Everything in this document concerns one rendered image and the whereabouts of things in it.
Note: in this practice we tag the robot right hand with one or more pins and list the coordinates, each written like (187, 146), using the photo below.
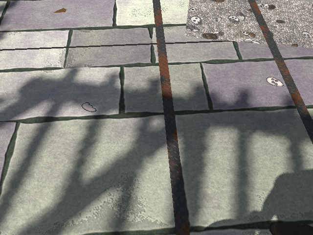
(294, 229)

